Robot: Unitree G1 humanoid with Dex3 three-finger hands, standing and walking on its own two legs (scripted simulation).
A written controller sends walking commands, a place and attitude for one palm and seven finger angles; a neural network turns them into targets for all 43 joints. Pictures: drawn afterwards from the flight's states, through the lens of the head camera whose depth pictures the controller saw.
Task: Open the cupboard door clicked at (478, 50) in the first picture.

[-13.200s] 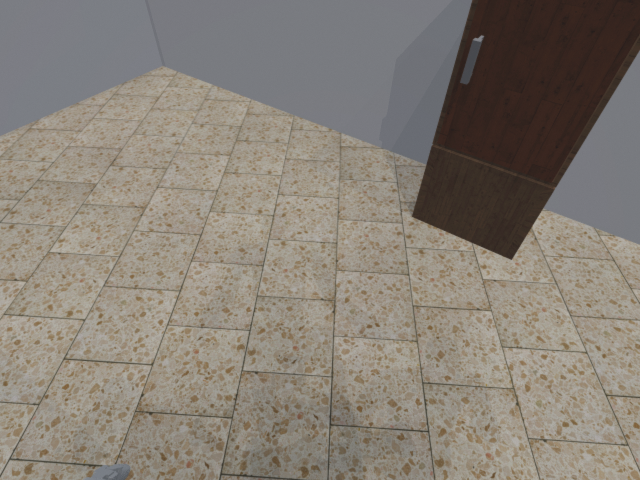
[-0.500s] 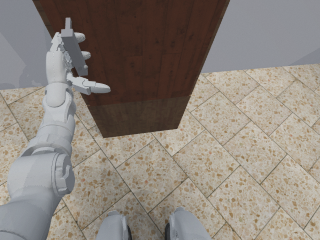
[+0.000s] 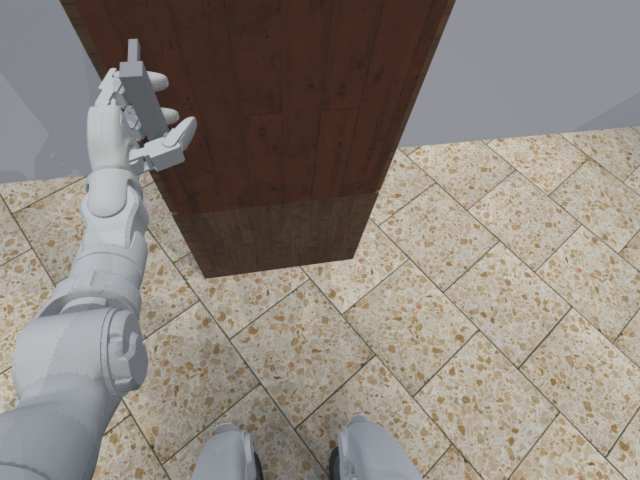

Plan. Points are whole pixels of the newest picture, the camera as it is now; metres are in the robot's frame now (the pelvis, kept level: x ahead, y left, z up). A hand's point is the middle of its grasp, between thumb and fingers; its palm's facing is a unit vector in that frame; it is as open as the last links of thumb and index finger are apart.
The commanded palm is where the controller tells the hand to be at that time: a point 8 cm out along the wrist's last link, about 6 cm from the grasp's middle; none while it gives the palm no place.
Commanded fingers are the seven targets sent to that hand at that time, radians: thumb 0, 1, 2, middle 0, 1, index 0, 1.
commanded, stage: close the thumb around the handle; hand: left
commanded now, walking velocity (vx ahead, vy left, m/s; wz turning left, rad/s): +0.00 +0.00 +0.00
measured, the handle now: (149, 100) +0.58 +0.16 +0.07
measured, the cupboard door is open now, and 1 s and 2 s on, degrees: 1 23 39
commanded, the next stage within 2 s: pull the door open along its arc in 0.22 s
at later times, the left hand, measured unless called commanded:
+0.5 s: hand (169, 138) +0.52 +0.14 +0.07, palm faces +0.08 -1.00 -0.01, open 6.0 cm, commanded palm +0.47 +0.18 +0.07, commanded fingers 0.00 0.90 0.90 -0.40 -1.35 -0.40 -1.35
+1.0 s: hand (222, 228) +0.39 +0.07 +0.07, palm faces +0.28 -0.96 +0.07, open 6.4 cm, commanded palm +0.33 +0.13 +0.07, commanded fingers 0.00 0.90 0.90 -0.40 -1.35 -0.40 -1.35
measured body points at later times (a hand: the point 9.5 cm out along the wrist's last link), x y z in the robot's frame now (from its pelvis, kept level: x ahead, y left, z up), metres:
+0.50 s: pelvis +0.00 +0.00 +0.00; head +0.14 +0.01 +0.43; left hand +0.51 +0.19 +0.07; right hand -0.01 -0.26 -0.12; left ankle +0.02 +0.11 -0.66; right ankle +0.00 -0.12 -0.66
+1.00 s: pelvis +0.02 -0.01 +0.02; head +0.10 -0.01 +0.47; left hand +0.37 +0.12 +0.07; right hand +0.15 -0.24 -0.09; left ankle +0.02 +0.11 -0.66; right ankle +0.00 -0.12 -0.66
